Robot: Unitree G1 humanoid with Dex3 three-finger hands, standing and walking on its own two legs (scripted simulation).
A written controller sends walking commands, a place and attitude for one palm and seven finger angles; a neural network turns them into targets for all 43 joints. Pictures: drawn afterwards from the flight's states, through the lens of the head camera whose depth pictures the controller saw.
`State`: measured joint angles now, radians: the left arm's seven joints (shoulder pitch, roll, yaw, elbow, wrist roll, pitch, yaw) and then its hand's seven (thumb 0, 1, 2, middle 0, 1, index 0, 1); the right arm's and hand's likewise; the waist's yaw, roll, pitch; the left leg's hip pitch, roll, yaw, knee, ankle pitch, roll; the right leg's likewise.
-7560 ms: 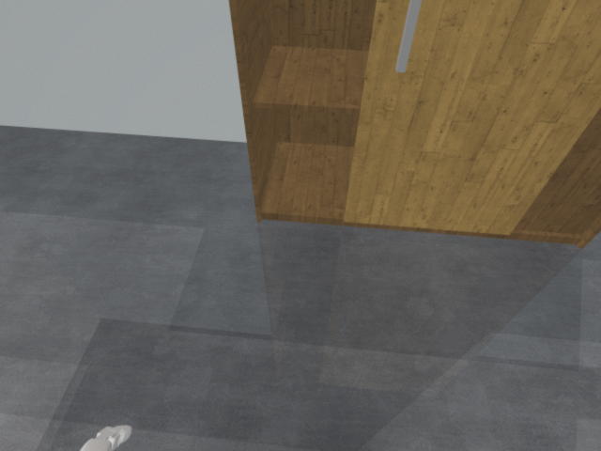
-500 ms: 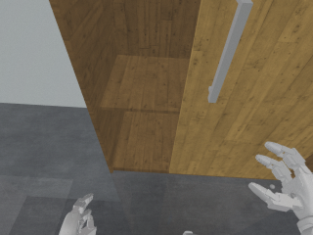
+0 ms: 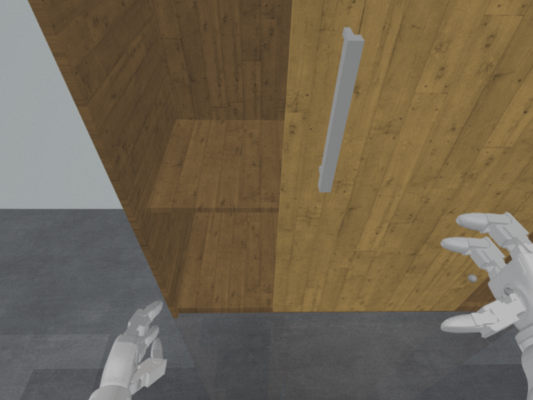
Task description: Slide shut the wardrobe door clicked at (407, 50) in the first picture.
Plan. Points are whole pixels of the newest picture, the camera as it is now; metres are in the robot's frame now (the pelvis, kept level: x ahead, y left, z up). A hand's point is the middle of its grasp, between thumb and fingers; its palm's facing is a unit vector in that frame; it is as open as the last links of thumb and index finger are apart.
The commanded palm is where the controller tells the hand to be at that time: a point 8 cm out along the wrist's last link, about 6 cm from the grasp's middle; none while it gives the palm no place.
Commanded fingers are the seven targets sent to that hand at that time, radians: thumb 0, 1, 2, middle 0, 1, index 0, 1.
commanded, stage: raise the hand with hooked fingers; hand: right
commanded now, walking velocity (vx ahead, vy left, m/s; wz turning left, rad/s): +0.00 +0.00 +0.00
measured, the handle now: (334, 120) +0.55 -0.11 +0.16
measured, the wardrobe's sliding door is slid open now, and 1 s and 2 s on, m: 0.37 0.37 0.37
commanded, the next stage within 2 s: move the hooked fingers beside the handle in 0.80 s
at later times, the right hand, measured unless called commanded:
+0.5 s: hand (480, 236) +0.28 -0.26 +0.16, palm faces +0.03 +1.00 -0.08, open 14.0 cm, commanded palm +0.25 -0.30 +0.17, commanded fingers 0.00 0.50 -0.30 0.30 1.20 0.30 1.20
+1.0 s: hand (459, 228) +0.30 -0.24 +0.16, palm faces +0.05 +1.00 -0.05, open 14.0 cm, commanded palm +0.28 -0.28 +0.17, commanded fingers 0.00 0.50 -0.30 0.30 1.20 0.30 1.20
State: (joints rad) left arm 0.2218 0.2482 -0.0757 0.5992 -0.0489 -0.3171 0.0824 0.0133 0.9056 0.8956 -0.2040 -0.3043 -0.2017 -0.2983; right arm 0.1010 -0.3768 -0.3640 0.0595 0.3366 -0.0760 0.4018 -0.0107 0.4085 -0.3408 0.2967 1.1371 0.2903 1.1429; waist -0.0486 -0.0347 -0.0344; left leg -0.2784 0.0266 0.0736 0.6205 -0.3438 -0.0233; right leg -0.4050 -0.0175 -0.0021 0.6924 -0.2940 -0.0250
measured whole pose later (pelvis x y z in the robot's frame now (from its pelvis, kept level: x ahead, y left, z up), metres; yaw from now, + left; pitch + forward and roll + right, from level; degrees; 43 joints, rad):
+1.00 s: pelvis +0.02 +0.03 +0.01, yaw +0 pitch +0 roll +1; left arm 0.23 0.28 -0.06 0.64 -0.07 -0.28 0.10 0.01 0.91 0.90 -0.20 -0.30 -0.20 -0.30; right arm -0.09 -0.43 -0.46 0.26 0.35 0.01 0.47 -0.02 0.50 -0.30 0.30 1.20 0.30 1.20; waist -0.04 -0.06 -0.03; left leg -0.20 0.00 0.07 0.53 -0.33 0.01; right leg -0.30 -0.04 0.00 0.56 -0.26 0.02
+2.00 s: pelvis +0.02 +0.02 +0.01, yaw +1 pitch +2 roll +1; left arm 0.28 0.27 -0.05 0.68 -0.06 -0.17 0.08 0.01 0.91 0.90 -0.20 -0.30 -0.20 -0.30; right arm -0.50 -0.38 -0.32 0.61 0.21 -0.04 0.27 -0.02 0.50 -0.30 0.30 1.20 0.30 1.20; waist 0.03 -0.04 -0.03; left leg -0.26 0.01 0.05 0.54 -0.32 0.00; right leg -0.36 -0.03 -0.02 0.57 -0.26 0.00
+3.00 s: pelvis +0.03 +0.01 +0.00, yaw +3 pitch +8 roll +2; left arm 0.35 0.26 -0.03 0.67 -0.04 -0.06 0.04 0.01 0.91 0.90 -0.20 -0.30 -0.20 -0.30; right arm -0.72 -0.42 -0.35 0.91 0.15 -0.16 0.23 -0.02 0.50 -0.30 0.30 1.20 0.30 1.20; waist 0.08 -0.03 -0.06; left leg -0.39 0.01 0.03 0.60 -0.34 -0.02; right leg -0.49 -0.04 -0.04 0.66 -0.30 -0.02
